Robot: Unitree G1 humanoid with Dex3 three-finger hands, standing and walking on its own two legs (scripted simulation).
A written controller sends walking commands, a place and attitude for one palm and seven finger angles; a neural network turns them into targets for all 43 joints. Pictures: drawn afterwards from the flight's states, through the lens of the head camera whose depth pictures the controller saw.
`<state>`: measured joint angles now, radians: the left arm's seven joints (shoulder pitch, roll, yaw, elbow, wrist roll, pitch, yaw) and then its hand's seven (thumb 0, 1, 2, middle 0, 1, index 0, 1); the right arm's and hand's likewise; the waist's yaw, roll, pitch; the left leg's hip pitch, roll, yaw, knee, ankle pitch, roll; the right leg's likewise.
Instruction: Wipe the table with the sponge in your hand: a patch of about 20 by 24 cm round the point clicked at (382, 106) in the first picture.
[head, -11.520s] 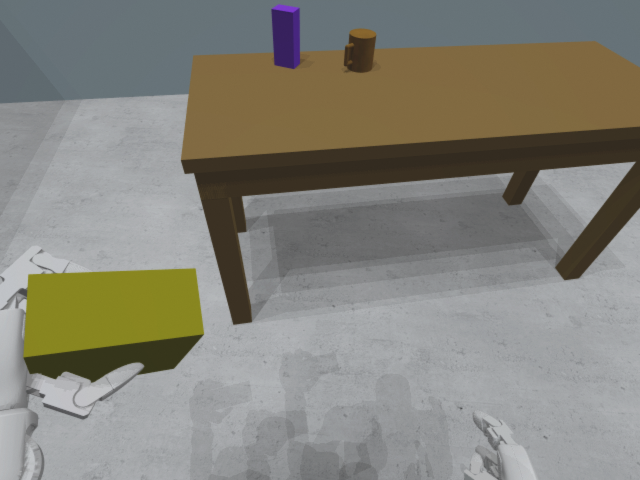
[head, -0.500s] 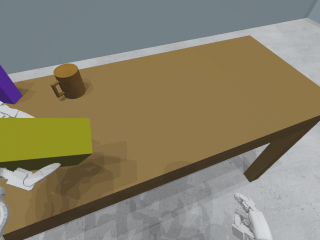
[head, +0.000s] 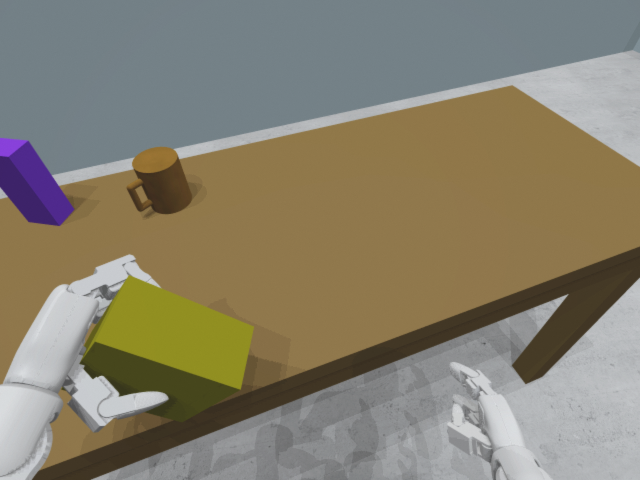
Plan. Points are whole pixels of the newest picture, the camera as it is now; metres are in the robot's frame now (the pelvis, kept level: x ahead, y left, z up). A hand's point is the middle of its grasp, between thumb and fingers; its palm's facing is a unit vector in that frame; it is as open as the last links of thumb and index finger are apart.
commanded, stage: turn the palm down, sponge in hand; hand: left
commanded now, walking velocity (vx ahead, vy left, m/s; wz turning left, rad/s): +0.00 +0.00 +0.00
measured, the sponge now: (179, 364) +0.20 +0.17 +0.10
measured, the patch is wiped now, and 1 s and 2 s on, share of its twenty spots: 0.00 0.00 0.00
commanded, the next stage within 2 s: move the sponge above the wiping area in 1.88 s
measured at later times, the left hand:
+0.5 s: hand (141, 324) +0.21 +0.19 +0.17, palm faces +0.24 -0.52 -0.82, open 10.7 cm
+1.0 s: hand (136, 264) +0.26 +0.21 +0.20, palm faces +0.34 -0.26 -0.91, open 10.6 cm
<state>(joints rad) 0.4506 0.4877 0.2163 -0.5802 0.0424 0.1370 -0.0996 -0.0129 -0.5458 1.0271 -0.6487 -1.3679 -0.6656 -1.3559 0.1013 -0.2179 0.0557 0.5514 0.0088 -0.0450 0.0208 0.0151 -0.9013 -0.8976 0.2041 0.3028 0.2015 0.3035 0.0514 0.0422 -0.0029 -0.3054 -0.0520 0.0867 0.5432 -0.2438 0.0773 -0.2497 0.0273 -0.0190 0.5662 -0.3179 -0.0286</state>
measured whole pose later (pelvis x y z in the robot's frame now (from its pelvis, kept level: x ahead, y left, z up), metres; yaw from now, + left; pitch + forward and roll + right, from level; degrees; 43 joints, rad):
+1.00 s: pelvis +0.00 -0.05 -0.01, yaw -5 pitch +0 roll +1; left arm 0.23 0.65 0.19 -0.45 0.48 0.35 0.08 -0.01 -0.54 1.03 -0.67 -1.33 -0.69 -1.32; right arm 0.06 -0.28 0.03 0.58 0.05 0.08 -0.09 0.01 -0.90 -0.90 0.20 0.30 0.20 0.30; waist 0.09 0.10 -0.07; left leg -0.32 -0.02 -0.03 0.62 -0.30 -0.02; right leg -0.29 0.12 0.03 0.65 -0.35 -0.11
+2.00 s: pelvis -0.02 -0.01 +0.01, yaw -3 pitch -4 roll +0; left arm 0.03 0.53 0.03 -0.26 0.79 0.56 -0.04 0.00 -0.54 1.04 -0.68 -1.30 -0.70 -1.29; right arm -0.02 -0.25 0.09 0.67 0.06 0.04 -0.06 0.02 -0.90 -0.90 0.20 0.30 0.20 0.30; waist 0.12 0.12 -0.02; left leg -0.21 -0.07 -0.05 0.44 -0.17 0.04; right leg -0.15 0.06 0.02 0.45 -0.24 -0.05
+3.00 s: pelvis -0.01 -0.01 +0.01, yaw -2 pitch -3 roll +0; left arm 0.15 0.54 -0.04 -0.14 0.84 0.30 -0.10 0.00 -0.54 1.04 -0.69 -1.29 -0.71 -1.28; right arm 0.04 -0.27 0.05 0.67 0.04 0.01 -0.10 0.02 -0.90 -0.90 0.20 0.30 0.20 0.30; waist 0.11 0.10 0.00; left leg -0.22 -0.07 -0.06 0.48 -0.20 0.04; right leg -0.16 0.06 0.02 0.47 -0.26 -0.05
